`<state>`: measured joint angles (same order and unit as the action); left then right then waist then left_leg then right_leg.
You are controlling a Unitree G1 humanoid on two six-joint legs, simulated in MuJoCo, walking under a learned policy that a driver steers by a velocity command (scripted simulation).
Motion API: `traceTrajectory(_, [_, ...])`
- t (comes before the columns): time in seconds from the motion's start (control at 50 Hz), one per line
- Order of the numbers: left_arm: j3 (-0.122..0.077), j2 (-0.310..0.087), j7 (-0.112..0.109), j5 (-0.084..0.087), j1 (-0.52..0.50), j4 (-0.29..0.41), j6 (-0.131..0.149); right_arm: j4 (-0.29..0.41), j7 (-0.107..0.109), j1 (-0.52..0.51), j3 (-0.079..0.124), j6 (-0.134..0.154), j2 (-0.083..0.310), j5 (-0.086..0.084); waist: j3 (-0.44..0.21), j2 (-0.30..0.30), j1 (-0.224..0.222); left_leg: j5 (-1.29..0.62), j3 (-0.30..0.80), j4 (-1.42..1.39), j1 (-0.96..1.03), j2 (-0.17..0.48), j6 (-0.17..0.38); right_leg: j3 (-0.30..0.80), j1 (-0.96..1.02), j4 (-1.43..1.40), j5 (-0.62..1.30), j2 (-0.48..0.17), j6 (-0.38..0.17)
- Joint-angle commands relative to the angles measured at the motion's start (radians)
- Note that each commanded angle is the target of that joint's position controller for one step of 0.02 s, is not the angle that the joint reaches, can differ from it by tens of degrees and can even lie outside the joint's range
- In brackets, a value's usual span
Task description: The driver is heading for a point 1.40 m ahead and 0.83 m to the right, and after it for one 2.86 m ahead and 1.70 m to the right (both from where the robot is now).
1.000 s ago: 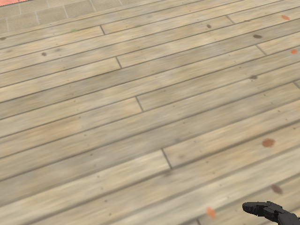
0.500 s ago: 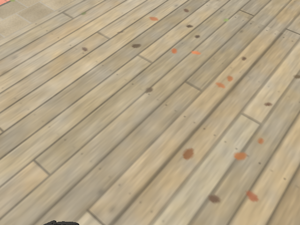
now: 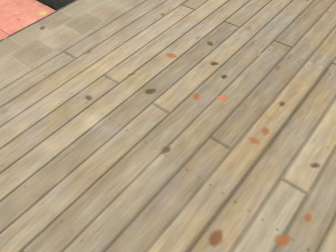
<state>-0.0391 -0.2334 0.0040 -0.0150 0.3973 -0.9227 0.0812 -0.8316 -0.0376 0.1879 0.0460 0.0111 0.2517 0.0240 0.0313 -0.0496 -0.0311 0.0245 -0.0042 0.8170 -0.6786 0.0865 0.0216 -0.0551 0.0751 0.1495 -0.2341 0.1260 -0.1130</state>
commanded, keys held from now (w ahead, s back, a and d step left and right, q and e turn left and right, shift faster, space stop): w+e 1.00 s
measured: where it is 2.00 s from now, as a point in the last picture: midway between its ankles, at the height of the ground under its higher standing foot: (273, 154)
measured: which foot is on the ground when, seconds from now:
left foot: up 0.00-0.14, down 0.16-0.72, up 0.74-1.00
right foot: down 0.00-0.16, up 0.18-0.68, down 0.70-1.00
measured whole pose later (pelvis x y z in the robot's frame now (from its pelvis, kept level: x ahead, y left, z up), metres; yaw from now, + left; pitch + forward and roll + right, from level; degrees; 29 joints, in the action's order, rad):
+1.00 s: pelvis +0.52 -0.09 +0.00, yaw -29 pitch +1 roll +0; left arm -0.07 -0.27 0.01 0.00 0.36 -0.90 0.05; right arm -0.77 -0.02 0.12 0.05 0.02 0.26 0.04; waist 0.05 -0.04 -0.04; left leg 0.19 0.03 0.96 -0.65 0.14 -0.05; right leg 0.05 -0.10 0.29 -0.19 0.16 -0.15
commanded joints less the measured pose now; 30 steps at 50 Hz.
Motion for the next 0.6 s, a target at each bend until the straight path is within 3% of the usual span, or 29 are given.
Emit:
traceTrajectory(0.02, [-0.01,-0.105,-0.012,0.005,0.074,-0.001,0.012,0.11,-0.002,-0.167,0.002,0.021,0.05,0.013,0.088,0.09,-0.027,-0.029,-0.057,-0.112,-0.047,-0.012,0.017,0.1,0.006,-0.024,0.556,-0.306,-0.058])
traceTrajectory(0.06, [-0.01,-0.127,-0.02,0.001,0.104,-0.026,0.008,0.133,-0.003,-0.21,-0.004,0.027,0.042,0.013,0.089,0.093,-0.033,0.016,-0.074,-0.181,-0.026,-0.033,0.03,0.124,0.069,0.024,0.659,-0.325,-0.069])
traceTrajectory(0.1, [-0.015,-0.162,-0.027,-0.005,0.075,-0.033,0.006,0.129,0.003,-0.17,-0.003,0.035,0.052,0.006,0.068,0.107,0.008,0.096,-0.08,-0.231,0.067,-0.071,0.057,0.134,0.088,0.102,0.834,-0.335,-0.072])
traceTrajectory(0.14, [-0.019,-0.181,-0.025,-0.011,0.036,-0.035,0.005,0.073,0.024,0.008,0.013,0.045,0.091,0.001,-0.027,0.124,0.088,0.168,-0.094,-0.281,0.304,-0.134,0.088,0.133,0.063,0.297,1.039,-0.313,-0.052])
traceTrajectory(0.16, [-0.016,-0.176,-0.021,-0.002,0.013,-0.032,0.006,0.022,0.038,0.183,0.026,0.058,0.121,0.011,-0.122,0.097,0.17,0.094,-0.061,-0.347,0.56,-0.102,0.116,0.112,-0.051,0.495,0.919,-0.275,-0.036])
traceTrajectory(0.18, [-0.001,-0.128,-0.016,0.01,0.02,0.002,0.013,-0.005,0.056,0.353,0.05,0.064,0.216,0.036,-0.263,-0.01,0.216,0.175,0.183,-0.359,0.835,0.137,0.161,0.077,-0.263,0.793,0.531,-0.202,-0.023])
traceTrajectory(0.2, [0.012,-0.026,-0.012,0.041,0.164,0.001,0.006,-0.002,0.047,0.331,0.067,0.061,0.286,0.044,-0.353,-0.219,0.122,0.172,0.641,-0.467,1.029,0.394,0.286,0.057,-0.599,1.12,-0.3,-0.014,0.01])
traceTrajectory(0.22, [-0.015,-0.14,-0.018,0.006,0.07,-0.007,-0.006,0.014,0.038,0.246,0.052,0.054,0.2,0.006,-0.244,-0.016,0.118,0.254,0.609,-0.515,0.894,0.338,0.251,0.157,-0.658,1.172,-0.235,-0.087,-0.009])
traceTrajectory(0.24, [-0.02,-0.133,-0.011,0.009,0.009,0.011,-0.006,0.027,0.036,0.139,0.033,0.057,0.135,0.0,-0.103,0.012,0.079,0.264,0.437,-0.556,0.739,0.304,0.219,0.151,-0.663,1.132,-0.14,-0.13,-0.008])
traceTrajectory(0.26, [-0.016,-0.106,-0.006,0.01,-0.014,0.014,-0.011,0.027,0.032,0.092,0.022,0.062,0.09,0.001,-0.036,0.03,0.059,0.212,0.322,-0.603,0.638,0.257,0.186,0.135,-0.641,1.085,-0.088,-0.168,-0.004])
traceTrajectory(0.3, [-0.017,-0.078,0.009,-0.01,0.003,0.007,-0.039,0.006,0.039,0.083,0.01,0.073,0.05,-0.003,0.009,-0.022,0.021,0.131,0.155,-0.649,0.528,0.191,0.132,0.118,-0.581,1.037,-0.051,-0.197,0.017])
traceTrajectory(0.38, [-0.015,-0.041,0.031,-0.012,-0.076,0.042,-0.068,-0.028,0.039,0.14,0.018,0.101,0.072,-0.012,0.032,-0.022,0.009,-0.017,0.0,-0.689,0.524,0.175,0.123,0.091,-0.667,1.0,0.046,-0.217,0.04])
traceTrajectory(0.48, [-0.006,-0.025,0.049,-0.011,-0.262,0.113,-0.063,-0.056,0.042,0.182,0.015,0.101,0.067,-0.008,0.067,-0.024,0.034,-0.152,-0.152,-0.681,0.565,0.131,0.11,0.032,-0.732,0.74,0.223,-0.214,0.06])
traceTrajectory(0.54, [0.004,-0.015,0.061,-0.016,-0.365,0.152,-0.061,-0.075,0.051,0.22,0.019,0.099,0.09,-0.01,0.077,-0.023,0.061,-0.215,-0.2,-0.672,0.62,0.153,0.106,-0.033,-0.691,0.574,0.265,-0.198,0.043])
traceTrajectory(0.6, [0.0,-0.033,0.064,-0.023,-0.401,0.175,-0.061,-0.097,0.061,0.251,0.024,0.085,0.109,-0.008,0.077,-0.024,0.062,-0.356,-0.23,-0.615,0.734,0.187,0.102,-0.065,-0.675,0.5,0.186,-0.174,0.005])
Keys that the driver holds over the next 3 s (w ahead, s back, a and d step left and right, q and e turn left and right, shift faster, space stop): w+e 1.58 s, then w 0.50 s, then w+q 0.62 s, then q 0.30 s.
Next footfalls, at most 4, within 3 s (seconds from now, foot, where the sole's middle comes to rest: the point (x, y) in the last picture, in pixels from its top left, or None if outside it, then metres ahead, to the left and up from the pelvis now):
0.16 left None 0.27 0.11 -0.78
0.70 right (219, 248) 0.51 -0.13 -0.78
1.26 left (220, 166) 0.88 -0.16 -0.78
1.78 right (296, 167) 0.88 -0.50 -0.78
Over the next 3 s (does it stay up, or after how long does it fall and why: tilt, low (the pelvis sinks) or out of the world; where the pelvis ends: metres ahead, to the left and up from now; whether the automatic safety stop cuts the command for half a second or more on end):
stays up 1.25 -0.82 -0.01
